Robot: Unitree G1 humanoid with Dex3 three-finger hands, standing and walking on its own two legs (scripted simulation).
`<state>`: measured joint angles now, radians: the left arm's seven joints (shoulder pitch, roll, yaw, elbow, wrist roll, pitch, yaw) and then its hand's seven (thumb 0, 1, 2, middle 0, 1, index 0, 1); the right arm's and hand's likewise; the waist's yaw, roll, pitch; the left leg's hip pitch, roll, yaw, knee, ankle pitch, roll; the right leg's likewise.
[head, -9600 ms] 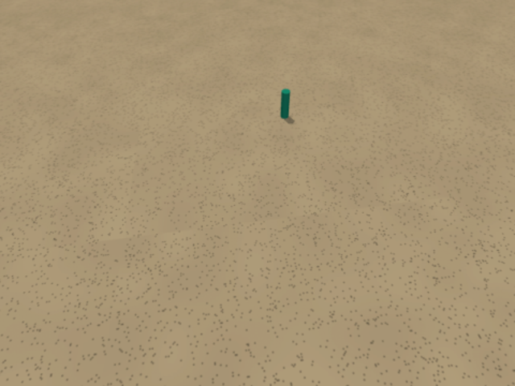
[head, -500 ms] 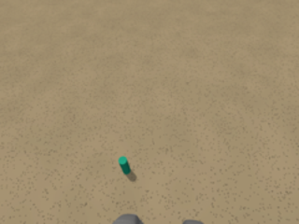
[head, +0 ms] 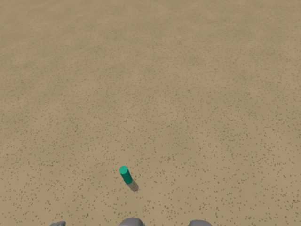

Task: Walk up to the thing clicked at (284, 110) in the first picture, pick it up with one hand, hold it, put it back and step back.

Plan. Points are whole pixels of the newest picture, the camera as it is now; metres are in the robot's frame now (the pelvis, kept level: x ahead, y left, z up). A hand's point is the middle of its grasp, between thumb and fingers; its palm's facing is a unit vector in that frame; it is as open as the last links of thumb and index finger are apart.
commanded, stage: walk up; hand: left
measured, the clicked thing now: (126, 175) +0.49 +0.24 -0.67
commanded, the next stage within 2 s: stand in 0.70 s
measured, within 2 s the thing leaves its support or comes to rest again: neither
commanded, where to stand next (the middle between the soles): +0.17 +0.03 m, yaw -3 degrees
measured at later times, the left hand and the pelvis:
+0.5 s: hand out of the picture +0.10 +0.29 -0.14, palm faces -0.05 -0.93 -0.36, open 7.4 cm; pelvis +0.01 +0.03 +0.01, yaw -2 degrees
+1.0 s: hand out of the picture +0.11 +0.27 -0.13, palm faces -0.07 -0.94 -0.35, open 7.4 cm; pelvis +0.02 +0.02 +0.02, yaw -2 degrees
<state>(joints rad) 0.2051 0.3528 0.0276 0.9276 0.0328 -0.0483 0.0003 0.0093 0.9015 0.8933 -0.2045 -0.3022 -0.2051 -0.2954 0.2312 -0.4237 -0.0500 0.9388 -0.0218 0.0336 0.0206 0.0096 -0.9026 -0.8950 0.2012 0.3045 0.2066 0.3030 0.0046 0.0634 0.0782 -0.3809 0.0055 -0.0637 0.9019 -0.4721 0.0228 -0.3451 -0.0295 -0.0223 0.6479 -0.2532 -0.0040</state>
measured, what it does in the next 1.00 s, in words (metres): steps on the spot: left foot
